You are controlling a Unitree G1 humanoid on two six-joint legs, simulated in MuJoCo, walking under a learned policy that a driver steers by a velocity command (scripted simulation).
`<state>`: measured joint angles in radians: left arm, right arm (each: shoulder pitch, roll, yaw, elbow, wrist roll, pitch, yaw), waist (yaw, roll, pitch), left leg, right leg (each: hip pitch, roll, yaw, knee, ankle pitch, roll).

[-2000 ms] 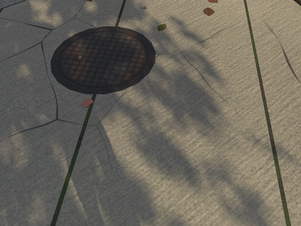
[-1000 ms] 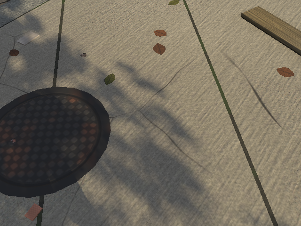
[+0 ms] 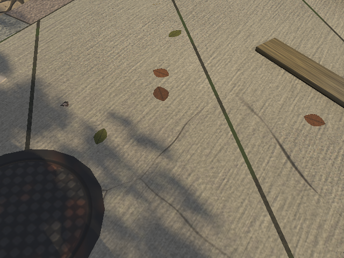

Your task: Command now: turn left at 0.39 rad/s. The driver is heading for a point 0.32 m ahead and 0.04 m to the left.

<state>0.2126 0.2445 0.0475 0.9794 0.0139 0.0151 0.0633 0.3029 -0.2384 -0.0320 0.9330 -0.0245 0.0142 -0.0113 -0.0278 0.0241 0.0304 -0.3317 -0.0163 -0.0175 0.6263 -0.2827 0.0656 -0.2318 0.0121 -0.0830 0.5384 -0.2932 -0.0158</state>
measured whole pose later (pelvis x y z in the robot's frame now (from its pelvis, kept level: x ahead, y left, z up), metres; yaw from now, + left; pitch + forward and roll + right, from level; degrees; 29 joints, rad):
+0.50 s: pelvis -0.02 -0.03 +0.01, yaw +15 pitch +1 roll +1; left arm 0.21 0.25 0.03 0.85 0.02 0.01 0.05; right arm 0.19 -0.29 -0.09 0.85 -0.02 0.05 -0.01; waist 0.00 0.04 0.03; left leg -0.44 -0.15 -0.17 0.78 -0.39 0.01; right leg -0.23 0.04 0.04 0.45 -0.22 -0.04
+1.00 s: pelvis -0.04 -0.02 +0.02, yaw +16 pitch -2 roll +0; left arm 0.23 0.23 0.02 1.02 0.01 0.01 0.02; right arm 0.20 -0.21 -0.01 1.04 -0.01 0.01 -0.03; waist 0.02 -0.02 0.04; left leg -0.07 -0.05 -0.06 0.35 -0.23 0.03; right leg -0.15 0.02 0.02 0.36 -0.18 -0.01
